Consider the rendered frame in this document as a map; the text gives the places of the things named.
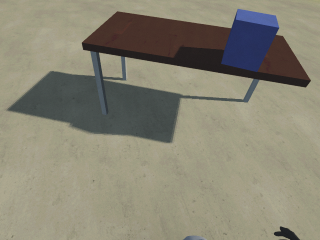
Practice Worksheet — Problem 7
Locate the right robot hand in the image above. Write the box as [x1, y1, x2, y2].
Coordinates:
[274, 226, 300, 240]

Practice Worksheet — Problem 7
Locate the table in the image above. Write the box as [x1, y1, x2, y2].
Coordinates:
[82, 11, 311, 115]

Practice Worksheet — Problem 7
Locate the carton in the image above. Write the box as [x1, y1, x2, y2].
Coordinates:
[221, 9, 279, 72]

